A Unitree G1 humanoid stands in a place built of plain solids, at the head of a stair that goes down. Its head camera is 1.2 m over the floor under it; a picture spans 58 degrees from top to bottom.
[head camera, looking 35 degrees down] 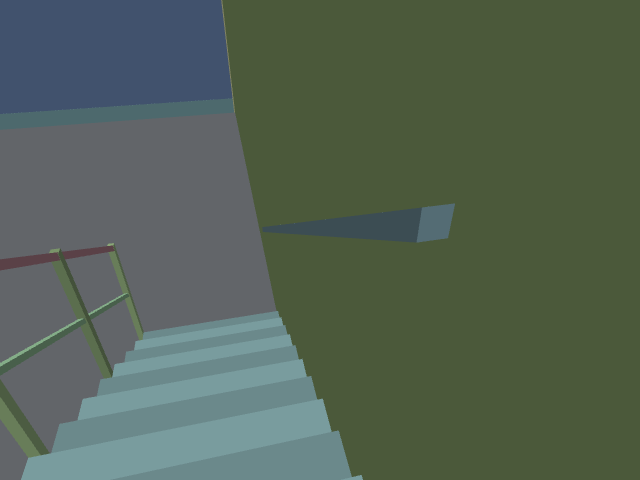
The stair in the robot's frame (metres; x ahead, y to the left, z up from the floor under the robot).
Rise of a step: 0.17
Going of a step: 0.26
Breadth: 1.21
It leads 13 degrees to the left of straight ahead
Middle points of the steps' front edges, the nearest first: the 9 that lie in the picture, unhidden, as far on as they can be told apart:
0.80 0.52 -0.34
1.05 0.58 -0.51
1.31 0.64 -0.68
1.56 0.69 -0.84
1.81 0.75 -1.01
2.07 0.81 -1.18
2.32 0.87 -1.35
2.58 0.93 -1.52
2.83 0.99 -1.69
